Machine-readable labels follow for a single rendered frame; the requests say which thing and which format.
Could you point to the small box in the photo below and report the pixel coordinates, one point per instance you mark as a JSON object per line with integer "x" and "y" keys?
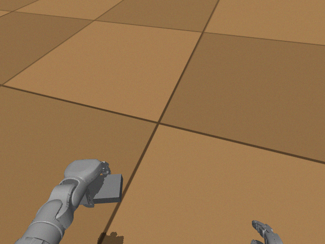
{"x": 106, "y": 188}

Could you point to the right robot hand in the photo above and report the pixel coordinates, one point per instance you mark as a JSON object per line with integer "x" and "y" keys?
{"x": 266, "y": 232}

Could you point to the left robot hand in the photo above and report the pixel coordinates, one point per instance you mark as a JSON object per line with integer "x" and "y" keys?
{"x": 88, "y": 170}

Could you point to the left robot arm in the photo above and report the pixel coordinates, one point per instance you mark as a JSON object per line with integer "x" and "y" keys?
{"x": 57, "y": 214}

